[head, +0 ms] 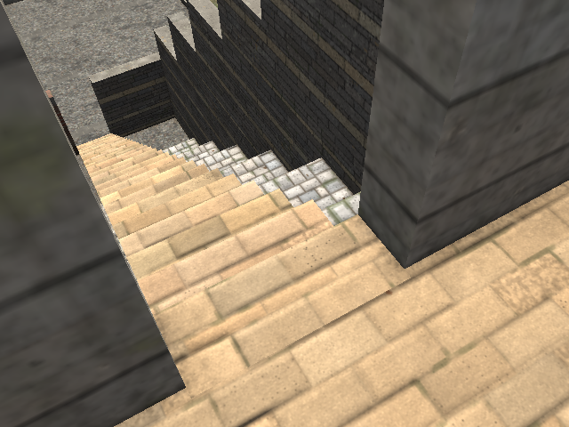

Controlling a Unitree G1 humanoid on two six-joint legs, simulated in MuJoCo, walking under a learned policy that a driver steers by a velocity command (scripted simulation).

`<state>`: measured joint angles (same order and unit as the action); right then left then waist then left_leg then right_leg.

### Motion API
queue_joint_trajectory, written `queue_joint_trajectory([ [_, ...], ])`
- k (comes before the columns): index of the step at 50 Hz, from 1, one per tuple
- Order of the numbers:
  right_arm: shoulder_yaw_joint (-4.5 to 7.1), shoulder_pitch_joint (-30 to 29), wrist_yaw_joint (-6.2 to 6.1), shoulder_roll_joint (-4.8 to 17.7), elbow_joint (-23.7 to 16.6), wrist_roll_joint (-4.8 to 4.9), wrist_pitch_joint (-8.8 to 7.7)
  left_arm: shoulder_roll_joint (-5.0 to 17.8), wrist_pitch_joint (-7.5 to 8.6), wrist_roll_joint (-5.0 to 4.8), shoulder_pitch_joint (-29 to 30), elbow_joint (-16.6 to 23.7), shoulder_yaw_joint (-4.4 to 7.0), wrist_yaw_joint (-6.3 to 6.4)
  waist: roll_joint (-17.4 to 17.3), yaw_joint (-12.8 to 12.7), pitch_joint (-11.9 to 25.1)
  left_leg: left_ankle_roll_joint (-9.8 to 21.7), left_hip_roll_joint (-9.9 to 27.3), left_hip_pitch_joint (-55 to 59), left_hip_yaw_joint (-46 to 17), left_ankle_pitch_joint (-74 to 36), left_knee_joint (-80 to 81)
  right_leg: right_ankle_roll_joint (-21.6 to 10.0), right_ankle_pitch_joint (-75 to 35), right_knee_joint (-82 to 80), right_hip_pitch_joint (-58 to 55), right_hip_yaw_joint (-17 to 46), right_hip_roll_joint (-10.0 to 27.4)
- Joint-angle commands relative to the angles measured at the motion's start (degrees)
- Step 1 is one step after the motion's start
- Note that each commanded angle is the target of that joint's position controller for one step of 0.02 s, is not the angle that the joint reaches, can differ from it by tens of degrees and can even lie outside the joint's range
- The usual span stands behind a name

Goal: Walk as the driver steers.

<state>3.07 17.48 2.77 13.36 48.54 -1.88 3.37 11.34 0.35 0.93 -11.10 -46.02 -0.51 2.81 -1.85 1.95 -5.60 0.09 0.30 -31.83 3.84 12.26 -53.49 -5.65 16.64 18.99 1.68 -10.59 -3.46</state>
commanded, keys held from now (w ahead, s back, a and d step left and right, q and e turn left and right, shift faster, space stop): q+shift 0.60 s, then w+q+shift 0.02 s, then w+shift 0.12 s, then w+e+shift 0.26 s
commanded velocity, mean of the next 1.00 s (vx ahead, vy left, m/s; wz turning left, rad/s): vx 0.17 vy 0.00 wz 0.60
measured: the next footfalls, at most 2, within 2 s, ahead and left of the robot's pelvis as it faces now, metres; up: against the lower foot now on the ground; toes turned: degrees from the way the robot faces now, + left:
left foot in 0.18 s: +0.11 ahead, +0.10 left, +0.00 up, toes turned +12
right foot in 0.50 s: +0.19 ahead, -0.11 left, +0.00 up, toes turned +32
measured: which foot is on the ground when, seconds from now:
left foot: up 0.00-0.16, down 0.18-0.52, up 0.54-0.84, down 0.86-1.00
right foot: down 0.00-0.18, up 0.20-0.48, down 0.50-0.86, up 0.88-1.00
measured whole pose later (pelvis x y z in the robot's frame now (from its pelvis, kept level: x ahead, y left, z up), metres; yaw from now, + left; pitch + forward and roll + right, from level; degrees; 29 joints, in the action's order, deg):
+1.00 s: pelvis +0.13 +0.02 +0.01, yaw +36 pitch +1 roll +0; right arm 0.7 11.7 -0.9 12.3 45.6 -2.4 -3.1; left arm 15.5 1.0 1.5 -20.2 -48.3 2.8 -2.2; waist 2.4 -1.6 0.1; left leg 1.6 -0.7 -4.9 4.0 14.8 -18.1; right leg -0.3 19.2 50.6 25.6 0.7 1.6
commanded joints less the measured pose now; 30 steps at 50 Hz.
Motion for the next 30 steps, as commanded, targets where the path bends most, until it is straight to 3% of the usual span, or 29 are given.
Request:
queue_joint_trajectory([
  [1,0.71,-4.1,0.55,3.9,-6.5,-0.12,-0.22,8.7,-0.20,-0.27,-0.7,2.4,2.32,0.92,6.3,-2.6,2.7,0.6,1.6,-2.2,0.7,0.7,4.9,-3.4,-44.6,0.6,-3.2,2.8,19.2],
  [4,0.62,-4.6,0.48,3.2,-8.4,0.25,0.20,9.7,-1.05,-0.47,-1.0,2.3,2.83,0.93,7.2,-2.5,3.4,2.5,-0.3,2.6,3.8,3.9,9.4,-2.2,-50.6,5.9,-2.1,0.0,18.8],
  [6,0.97,-2.5,0.03,3.8,-9.0,0.84,0.35,10.9,-1.36,-0.51,-0.6,2.5,3.34,0.73,7.7,-1.3,5.8,4.5,-2.5,8.1,5.0,7.1,12.2,-1.6,-57.9,12.5,-1.3,-1.2,18.2],
  [7,1.41,0.6,-0.59,4.4,-9.0,0.74,-0.09,11.2,-1.66,-0.61,0.4,2.8,3.51,0.50,7.9,0.7,7.8,5.9,-3.4,12.7,4.5,8.1,14.6,-1.5,-59.0,19.5,0.7,-2.2,17.1],
  [8,1.73,4.6,-1.63,5.3,-8.9,0.29,-0.94,11.6,-1.59,-0.80,1.8,3.3,3.74,-0.15,5.0,4.4,10.8,8.1,-4.1,20.4,3.2,4.0,21.6,0.1,-55.9,29.9,5.0,-3.5,16.2],
  [9,2.83,8.9,-2.79,9.0,-9.1,-0.01,-1.68,11.0,-1.30,-0.97,2.8,4.0,3.78,-1.08,-1.9,8.1,13.9,12.4,2.7,30.6,-9.4,-8.1,29.4,3.3,-29.9,45.5,16.3,-3.9,11.6],
  [10,5.26,4.4,-3.30,18.8,-10.8,0.72,-0.83,6.5,-1.60,-0.21,2.6,8.7,3.04,-1.69,-14.4,2.3,16.1,25.8,19.4,35.2,-40.5,-32.3,32.1,7.8,20.0,64.8,34.3,2.2,-2.6],
  [11,5.65,7.5,-3.41,17.2,-10.1,3.07,-0.81,8.1,-1.97,1.09,1.1,8.2,2.85,-0.95,-5.6,3.6,18.5,28.2,22.2,30.4,-40.3,-24.2,34.9,7.9,20.6,63.8,32.3,16.5,2.3],
  [12,4.62,2.2,-3.75,13.9,-11.1,2.32,-0.51,9.0,-2.10,0.41,2.0,8.4,3.15,-0.46,-3.1,1.1,9.9,25.9,19.7,22.1,-36.0,-10.6,36.0,7.5,16.5,61.1,32.9,17.9,4.1],
  [13,3.16,-2.4,-3.93,9.7,-11.7,1.91,0.30,10.3,-1.81,0.13,2.8,7.9,3.53,0.10,1.1,-1.1,2.8,20.8,14.7,15.7,-29.0,-2.9,37.9,7.6,11.4,52.2,32.8,15.8,5.3],
  [14,2.49,-5.9,-4.24,8.2,-12.6,1.70,0.18,10.5,-1.87,0.54,4.1,8.1,3.64,0.39,0.3,-2.4,1.2,17.0,10.5,14.4,-26.0,0.9,38.2,8.2,8.6,43.9,31.8,15.2,5.6],
  [15,2.55,-7.5,-3.99,8.2,-13.1,1.19,0.34,9.7,-2.17,1.37,3.3,7.1,3.29,0.16,-0.5,-2.2,1.5,15.0,7.1,12.9,-22.9,-2.2,37.0,9.1,6.8,39.1,28.5,13.8,4.0],
  [18,3.91,-4.8,-2.88,11.5,-12.5,0.67,-0.26,7.3,-3.04,0.10,1.2,7.1,2.37,-0.75,-2.3,-1.4,7.6,13.2,5.4,15.0,-23.4,-7.5,34.1,10.0,6.5,29.9,23.6,13.0,1.4],
  [19,4.24,-5.0,-2.35,12.7,-12.5,1.08,-0.34,7.3,-3.18,-0.03,1.2,7.7,2.26,-1.31,-3.7,-1.2,9.2,12.9,5.2,15.3,-24.4,-7.9,33.5,9.9,4.9,28.0,21.9,13.2,1.3],
  [21,4.54,-6.4,-1.51,12.8,-12.9,0.57,-0.33,8.5,-2.67,-0.09,1.1,8.0,2.60,-1.58,-5.8,-0.7,10.0,11.6,3.9,13.9,-26.2,-5.2,33.3,9.4,3.6,24.5,19.5,12.8,0.7],
  [23,4.34,-8.2,-0.70,12.1,-13.8,0.72,-0.58,9.3,-2.25,-0.14,-0.1,8.0,2.91,-1.65,-7.2,-0.7,9.5,9.7,2.7,12.8,-28.9,-3.5,32.7,8.2,3.7,18.8,16.7,12.6,-0.6],
  [25,4.15,-11.0,-0.78,11.5,-14.4,1.49,-0.97,10.0,-1.43,0.13,-5.6,7.1,3.33,-0.80,-6.4,-4.0,9.3,6.3,0.2,8.0,-29.1,-0.4,28.3,6.1,0.7,4.9,8.2,13.5,0.6],
  [26,3.23,-10.9,-1.26,8.4,-15.7,1.90,-1.38,14.7,-0.88,1.30,-9.6,6.8,4.33,-0.25,1.6,-4.8,10.2,3.0,-4.1,0.9,-24.5,6.9,19.6,3.2,7.5,-4.0,1.4,23.8,11.9],
  [27,2.34,-11.2,-1.56,4.6,-18.0,2.02,-1.67,20.7,-1.24,1.96,-6.0,7.3,5.60,-0.43,20.5,-3.5,8.6,0.5,-14.1,-8.2,-9.3,19.0,4.4,-4.3,7.6,-10.5,2.5,41.5,26.0],
  [28,3.35,-8.4,-1.47,9.9,-16.8,0.01,-1.81,17.3,-1.27,1.69,-1.9,8.7,4.74,-0.68,15.5,-0.8,8.0,0.4,-7.6,-5.1,-8.6,21.3,-7.2,-7.9,-6.6,-7.2,7.3,39.5,28.6],
  [29,4.35,-8.5,-1.69,11.8,-14.5,0.54,-2.20,13.0,-0.78,2.04,1.7,10.8,3.47,-0.12,9.1,0.2,6.8,0.8,-5.8,-2.7,-8.5,17.3,-10.1,-7.4,-13.1,-5.6,9.7,32.7,25.9],
  [30,4.52,-7.3,-1.70,11.6,-13.6,0.58,-2.10,11.7,-0.59,1.80,4.0,10.7,3.06,-0.17,6.9,1.5,5.8,0.1,-4.7,-1.4,-8.2,13.8,-14.1,-5.5,-18.2,-3.4,10.7,26.1,21.8],
])
Keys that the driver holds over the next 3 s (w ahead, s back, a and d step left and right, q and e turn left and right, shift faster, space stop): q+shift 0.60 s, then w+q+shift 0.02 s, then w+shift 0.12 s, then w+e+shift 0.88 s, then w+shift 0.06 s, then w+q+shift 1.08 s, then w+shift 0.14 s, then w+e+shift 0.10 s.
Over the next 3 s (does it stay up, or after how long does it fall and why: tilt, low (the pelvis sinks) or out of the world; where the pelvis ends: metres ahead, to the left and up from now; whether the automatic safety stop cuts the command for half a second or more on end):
stays up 0.35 -0.24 -0.02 its command is cut before an obstacle after 0.6 s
